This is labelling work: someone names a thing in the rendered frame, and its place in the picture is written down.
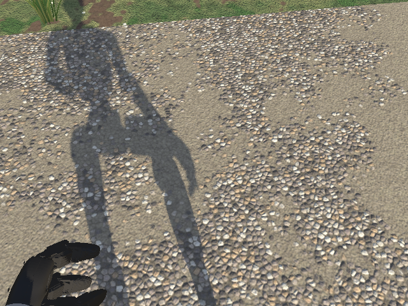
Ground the robot left hand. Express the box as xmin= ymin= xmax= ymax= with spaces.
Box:
xmin=5 ymin=240 xmax=107 ymax=306

